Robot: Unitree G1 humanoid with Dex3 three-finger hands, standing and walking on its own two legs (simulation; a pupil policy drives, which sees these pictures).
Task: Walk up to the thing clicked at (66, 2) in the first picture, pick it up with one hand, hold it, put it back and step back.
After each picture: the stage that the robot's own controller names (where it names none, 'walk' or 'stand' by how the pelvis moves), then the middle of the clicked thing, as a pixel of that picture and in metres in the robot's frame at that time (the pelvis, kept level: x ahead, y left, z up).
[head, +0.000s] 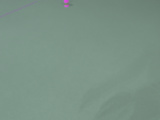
stand; (66, 2) +2.22 +0.22 -0.72
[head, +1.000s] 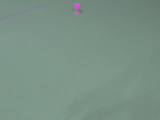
walk; (77, 8) +2.08 +0.12 -0.70
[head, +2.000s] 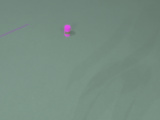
walk; (67, 30) +1.42 +0.13 -0.70
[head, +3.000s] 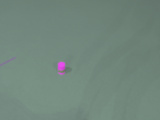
walk; (61, 68) +0.90 +0.14 -0.71
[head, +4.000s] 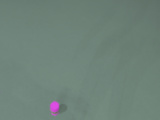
walk; (54, 108) +0.52 +0.14 -0.71
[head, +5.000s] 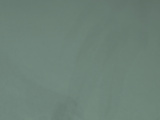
stand; out of the picture +0.34 +0.13 -0.71
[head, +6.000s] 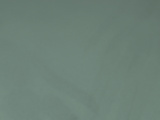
stand; out of the picture +0.30 +0.14 -0.72
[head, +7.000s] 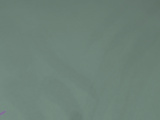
walk; out of the picture +0.26 +0.09 -0.72
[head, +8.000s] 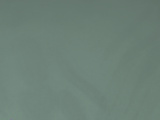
stand; out of the picture +0.28 +0.15 -0.72
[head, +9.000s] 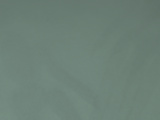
stand; out of the picture +0.26 +0.13 -0.72
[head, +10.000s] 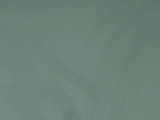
stand; out of the picture +0.28 +0.16 -0.72
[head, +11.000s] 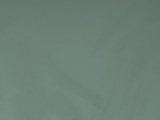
stand; out of the picture +0.28 +0.15 -0.72
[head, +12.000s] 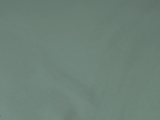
stand; out of the picture +0.30 +0.16 -0.72
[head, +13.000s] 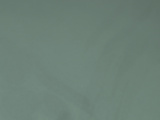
stand; out of the picture +0.32 +0.16 -0.72
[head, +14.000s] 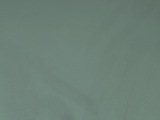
stand; out of the picture +0.31 +0.18 -0.72
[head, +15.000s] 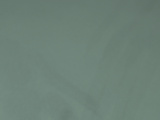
stand; out of the picture +0.33 +0.20 -0.72
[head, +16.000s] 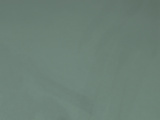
stand; out of the picture +0.28 +0.20 -0.72
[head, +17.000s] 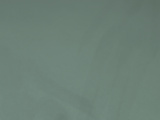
stand; out of the picture +0.30 +0.22 -0.72
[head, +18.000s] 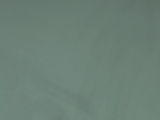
stand; out of the picture +0.27 +0.22 -0.71
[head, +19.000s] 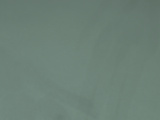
stand; out of the picture +0.29 +0.23 -0.72
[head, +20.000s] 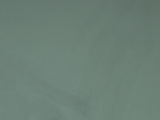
stand; out of the picture +0.27 +0.23 -0.72
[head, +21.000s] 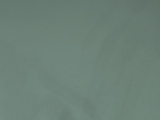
stand; out of the picture +0.31 +0.20 -0.72
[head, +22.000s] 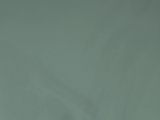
stand; out of the picture +0.31 +0.20 -0.72
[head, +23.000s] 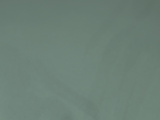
stand; out of the picture +0.32 +0.20 -0.72
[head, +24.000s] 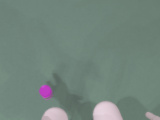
go down; (46, 92) +0.38 +0.17 -0.51
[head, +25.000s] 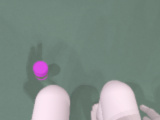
go down; (41, 71) +0.43 +0.15 -0.35
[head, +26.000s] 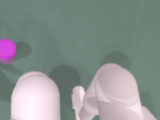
close in; (6, 52) +0.43 +0.18 -0.27
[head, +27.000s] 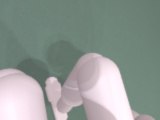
close; out of the picture +0.43 +0.21 -0.24
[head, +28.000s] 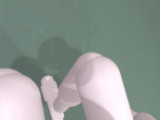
lift; out of the picture +0.43 +0.22 -0.24
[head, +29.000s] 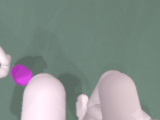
lift; (20, 74) +0.36 +0.17 -0.28
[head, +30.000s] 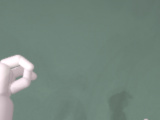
lift; out of the picture +0.31 +0.16 -0.61
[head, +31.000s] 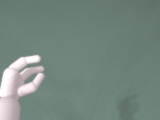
close; out of the picture +0.28 +0.16 -0.67
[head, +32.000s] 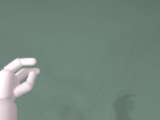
stand; out of the picture +0.31 +0.18 -0.67
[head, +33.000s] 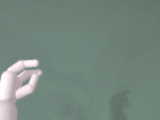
stand; out of the picture +0.30 +0.16 -0.66
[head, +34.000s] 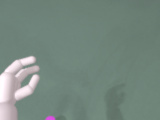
stand; out of the picture +0.32 +0.17 -0.63
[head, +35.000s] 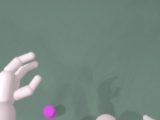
stand; (49, 112) +0.33 +0.16 -0.57
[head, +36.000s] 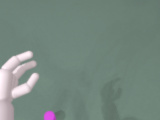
stand; (50, 118) +0.32 +0.16 -0.61
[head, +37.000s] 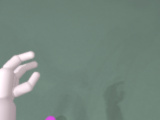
stand; out of the picture +0.32 +0.16 -0.62
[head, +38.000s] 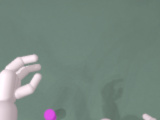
stand; (50, 116) +0.32 +0.17 -0.59
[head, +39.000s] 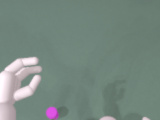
close; (52, 113) +0.33 +0.17 -0.58
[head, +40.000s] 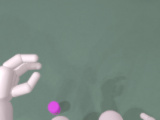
close; (54, 108) +0.33 +0.16 -0.55
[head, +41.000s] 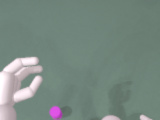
close; (56, 113) +0.33 +0.16 -0.57
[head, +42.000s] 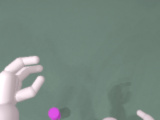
close; (54, 114) +0.33 +0.16 -0.58
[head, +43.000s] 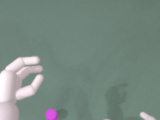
close; (52, 116) +0.33 +0.17 -0.59
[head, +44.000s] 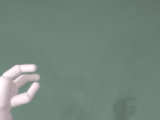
close; out of the picture +0.30 +0.16 -0.66
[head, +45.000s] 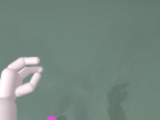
stand; out of the picture +0.31 +0.17 -0.64
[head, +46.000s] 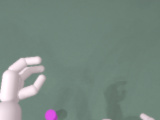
close; (51, 116) +0.32 +0.17 -0.59
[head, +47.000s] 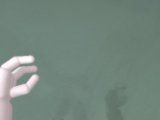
close; out of the picture +0.32 +0.16 -0.62
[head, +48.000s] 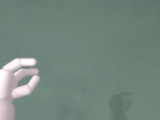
close; out of the picture +0.31 +0.17 -0.64
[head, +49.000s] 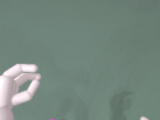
close; out of the picture +0.31 +0.17 -0.63
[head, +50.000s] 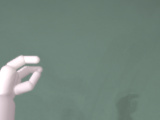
close; out of the picture +0.31 +0.17 -0.67
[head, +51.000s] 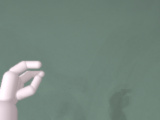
close; out of the picture +0.31 +0.17 -0.65
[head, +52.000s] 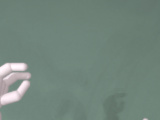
close; out of the picture +0.31 +0.17 -0.64
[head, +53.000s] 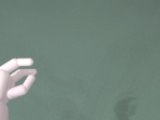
close; out of the picture +0.30 +0.17 -0.67
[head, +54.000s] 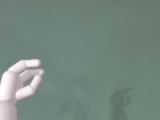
close; out of the picture +0.31 +0.17 -0.65
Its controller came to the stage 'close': yes
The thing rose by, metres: 0.01
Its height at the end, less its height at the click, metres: +0.00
